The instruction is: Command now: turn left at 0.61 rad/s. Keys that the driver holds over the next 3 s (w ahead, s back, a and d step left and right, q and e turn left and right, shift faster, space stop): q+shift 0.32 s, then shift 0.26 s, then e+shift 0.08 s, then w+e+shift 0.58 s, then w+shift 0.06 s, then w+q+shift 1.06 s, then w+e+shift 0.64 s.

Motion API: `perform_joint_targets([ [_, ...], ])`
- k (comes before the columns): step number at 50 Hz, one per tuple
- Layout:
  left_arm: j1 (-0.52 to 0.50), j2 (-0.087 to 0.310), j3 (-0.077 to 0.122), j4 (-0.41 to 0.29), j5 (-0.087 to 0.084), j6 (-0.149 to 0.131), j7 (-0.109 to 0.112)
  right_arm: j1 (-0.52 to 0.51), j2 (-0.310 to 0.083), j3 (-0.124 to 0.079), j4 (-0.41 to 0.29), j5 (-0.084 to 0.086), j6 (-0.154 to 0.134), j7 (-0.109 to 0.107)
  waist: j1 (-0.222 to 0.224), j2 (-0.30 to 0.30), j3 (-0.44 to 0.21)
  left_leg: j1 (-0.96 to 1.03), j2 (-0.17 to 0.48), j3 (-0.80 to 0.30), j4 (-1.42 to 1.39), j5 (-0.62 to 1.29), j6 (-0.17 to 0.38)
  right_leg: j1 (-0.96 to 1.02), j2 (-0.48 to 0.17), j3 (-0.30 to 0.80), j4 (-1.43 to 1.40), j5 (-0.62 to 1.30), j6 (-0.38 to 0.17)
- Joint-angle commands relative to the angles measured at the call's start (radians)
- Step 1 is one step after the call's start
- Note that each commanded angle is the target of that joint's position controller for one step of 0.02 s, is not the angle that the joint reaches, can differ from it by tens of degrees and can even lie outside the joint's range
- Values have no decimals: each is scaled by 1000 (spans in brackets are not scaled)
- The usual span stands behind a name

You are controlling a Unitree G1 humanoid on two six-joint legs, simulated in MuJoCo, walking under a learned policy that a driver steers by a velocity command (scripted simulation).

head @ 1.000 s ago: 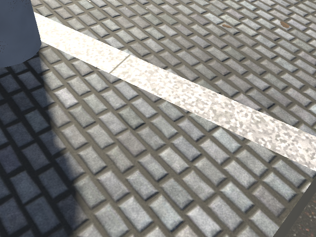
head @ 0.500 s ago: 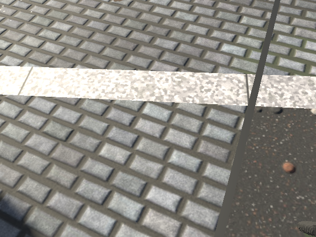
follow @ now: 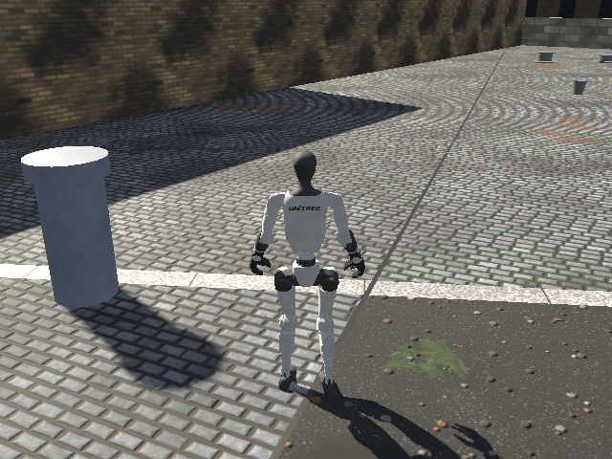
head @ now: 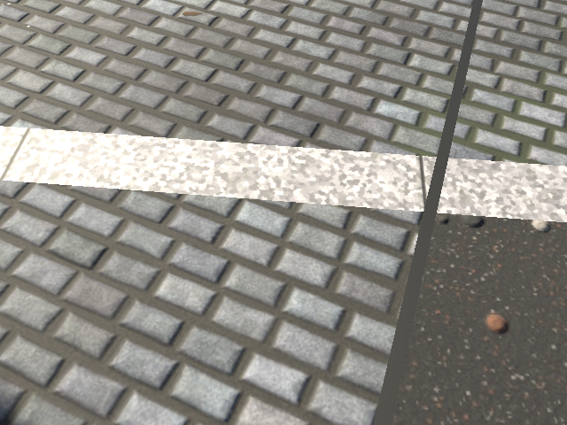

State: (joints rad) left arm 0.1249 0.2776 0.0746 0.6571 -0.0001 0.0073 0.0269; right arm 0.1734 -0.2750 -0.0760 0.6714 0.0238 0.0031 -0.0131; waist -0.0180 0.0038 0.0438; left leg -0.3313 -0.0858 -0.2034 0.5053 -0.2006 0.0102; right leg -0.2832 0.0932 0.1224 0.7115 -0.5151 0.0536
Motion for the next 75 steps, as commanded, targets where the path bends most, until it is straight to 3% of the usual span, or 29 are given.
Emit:
perform_joint_targets([
  [1,-5,80,32,-69,-15,-29,-6,-30,-205,-74,-83,16,13,-22,10,122,-183,305,253,-395,-109,379,201,-166,-10,29,7,-3,13],
  [5,102,79,41,-15,-18,-36,-23,-121,-197,-77,-119,32,53,-26,72,144,-176,85,144,-335,-93,167,117,123,8,-33,-343,289,-10],
  [6,131,125,57,-3,-12,-30,-17,-102,-164,-66,-122,31,53,-27,69,94,-176,-50,83,-284,-23,-29,64,257,-92,35,-411,348,-46],
  [7,92,224,70,-29,16,-19,-9,-29,-92,-47,-124,21,50,-23,10,-198,-159,-257,-76,-89,231,-342,2,323,-351,333,-465,330,-172],
  [8,40,209,64,-59,66,-26,-13,-5,-178,-73,-122,6,34,-20,-1,-227,-102,-307,-19,-57,438,-408,-35,172,-493,450,-477,390,-273],
  [10,-75,122,35,-92,43,-33,3,39,-241,-95,-73,3,37,-17,-40,-94,-39,-289,47,0,609,-264,-64,104,-387,232,-453,376,-232],
  [14,-34,109,18,-93,28,-22,32,23,-177,-71,-86,9,50,-10,9,-109,-17,-374,104,108,752,-120,-120,158,-306,4,-429,547,-232],
  [18,85,152,31,-60,29,-4,28,-65,-137,-42,-148,1,43,0,80,-100,-52,-408,151,139,617,-146,-158,301,-360,-14,-413,704,-293],
  [29,48,197,42,3,-37,-4,-21,-45,-97,-16,-142,-6,47,16,23,-163,-112,13,83,245,-17,-65,-38,259,-374,-118,-278,829,-253],
  [30,75,155,23,28,-41,-9,-21,-9,-100,-15,-123,-15,44,15,3,-129,-126,175,88,219,-204,113,1,180,-342,-131,-236,776,-201],
  [31,114,81,-11,39,-9,-24,-30,39,-133,-16,-113,-28,42,3,6,-21,-211,426,205,86,-191,413,29,43,-286,-164,-175,578,-115],
  [32,138,4,-48,23,44,-38,-49,39,-162,-6,-124,-57,40,-11,39,219,-267,585,426,-88,-49,888,142,-152,-213,-187,-42,-31,-31],
  [33,114,75,-26,31,12,-27,-46,19,-106,3,-105,-66,27,-5,-2,174,-285,427,477,-79,-75,733,288,-130,-200,-115,46,-160,12],
  [35,53,203,19,15,-37,-16,-41,101,-215,-49,-57,-23,7,-1,-73,152,-166,433,423,-94,-237,-95,262,-353,-170,-132,316,-107,4],
  [37,61,204,33,19,-42,0,-33,62,-193,-39,-40,-6,-24,-5,-45,187,-27,323,411,-108,-358,-491,188,-459,-193,-77,398,46,-19],
  [40,88,147,32,28,-41,-19,-27,43,-111,-19,-27,-26,-79,-9,-14,149,15,331,397,0,-421,-406,133,-534,-212,-50,460,258,-29],
  [44,87,104,28,12,-44,-29,-31,77,-105,-27,0,-38,-108,-10,-9,101,22,357,394,152,-428,-268,121,-613,-241,-39,480,382,-15],
  [45,47,100,25,15,71,6,-80,139,-130,-22,37,-80,-93,3,-12,-2,43,289,394,207,-443,-268,111,-577,-201,-100,483,368,-18],
  [48,23,82,23,-5,36,29,-122,150,-134,-25,54,-74,-96,5,1,93,83,277,400,279,-446,-263,98,-623,-219,-94,456,438,-37],
  [53,-91,84,8,-44,35,24,-138,187,-146,-28,98,-74,-102,-7,-11,82,146,381,424,404,-476,-211,85,-629,-246,-165,272,428,-111],
  [57,-142,64,-12,-74,26,22,-128,219,-166,-28,139,-75,-83,-4,-5,79,144,485,408,542,-360,310,67,-493,-192,-290,109,274,-215],
  [60,192,136,27,6,0,5,-87,191,-266,-44,133,-56,-49,6,178,101,-104,412,421,553,184,1096,73,13,8,-363,79,122,-289],
  [61,423,199,62,89,11,-3,-69,165,-257,-36,114,-52,-49,15,280,35,-223,188,387,538,526,895,40,369,34,-261,-14,132,-307],
  [62,328,358,101,88,10,11,-57,170,-81,4,19,-39,-68,35,143,-333,-217,-322,148,482,920,-146,-44,604,-230,345,-278,-225,-416],
  [63,330,377,101,33,16,7,-61,82,-109,13,-39,-60,-92,36,154,-170,-331,-454,92,212,1063,-250,-53,650,-354,713,-456,-291,-448],
  [64,325,331,89,62,25,6,-54,-34,-136,12,-59,-58,-105,33,170,-42,-218,-511,145,163,1044,-148,-32,574,-354,606,-478,-149,-391],
  [66,276,229,56,90,37,-25,-33,63,-101,29,-6,-57,-107,26,60,36,-76,-407,241,169,889,-71,0,302,-308,376,-447,58,-323],
  [68,182,142,19,72,30,-58,-34,162,-87,37,53,-69,-67,38,-10,-11,-50,-267,276,158,816,-19,7,115,-242,222,-483,123,-282],
  [75,329,108,-6,147,18,-127,-52,-81,-55,45,40,-17,-38,66,74,-34,117,-435,157,204,479,220,52,181,-155,-162,-623,740,-100],
])
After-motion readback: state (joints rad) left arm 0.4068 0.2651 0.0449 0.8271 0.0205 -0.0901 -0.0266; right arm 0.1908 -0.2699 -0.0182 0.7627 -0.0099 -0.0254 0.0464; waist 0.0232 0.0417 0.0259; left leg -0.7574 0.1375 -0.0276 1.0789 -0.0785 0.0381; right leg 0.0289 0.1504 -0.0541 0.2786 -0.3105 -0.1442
